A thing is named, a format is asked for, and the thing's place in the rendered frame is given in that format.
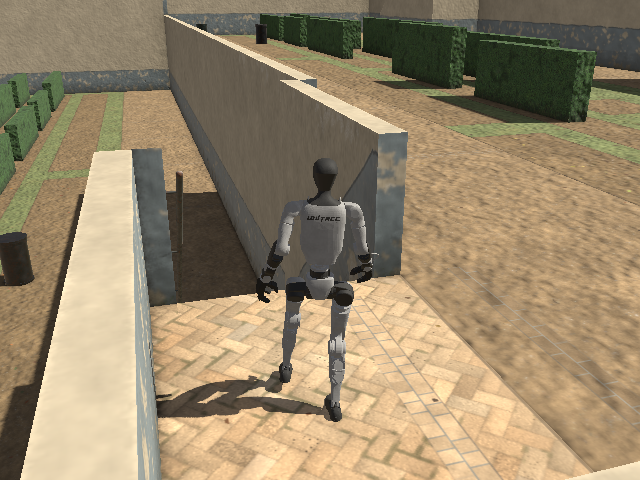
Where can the robot left foot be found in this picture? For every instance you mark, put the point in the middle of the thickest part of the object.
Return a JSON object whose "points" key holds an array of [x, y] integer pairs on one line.
{"points": [[285, 375]]}

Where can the right robot hand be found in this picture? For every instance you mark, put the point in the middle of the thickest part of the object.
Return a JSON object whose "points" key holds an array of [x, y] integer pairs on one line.
{"points": [[364, 278]]}

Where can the left robot hand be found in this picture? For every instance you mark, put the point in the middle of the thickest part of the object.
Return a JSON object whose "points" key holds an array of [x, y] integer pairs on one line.
{"points": [[261, 288]]}

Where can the humanoid robot torso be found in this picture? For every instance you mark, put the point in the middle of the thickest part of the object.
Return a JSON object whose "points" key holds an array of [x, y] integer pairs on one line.
{"points": [[321, 240]]}

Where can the right robot forearm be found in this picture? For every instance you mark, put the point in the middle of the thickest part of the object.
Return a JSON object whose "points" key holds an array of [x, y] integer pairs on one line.
{"points": [[366, 260]]}

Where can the right robot upper arm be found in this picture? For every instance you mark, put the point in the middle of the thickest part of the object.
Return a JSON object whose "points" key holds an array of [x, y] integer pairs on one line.
{"points": [[354, 213]]}

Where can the left robot upper arm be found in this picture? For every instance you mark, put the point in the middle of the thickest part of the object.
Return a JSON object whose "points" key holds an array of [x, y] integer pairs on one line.
{"points": [[291, 210]]}

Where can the left robot forearm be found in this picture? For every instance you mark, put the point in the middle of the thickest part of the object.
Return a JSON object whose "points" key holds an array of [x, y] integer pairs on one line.
{"points": [[271, 265]]}

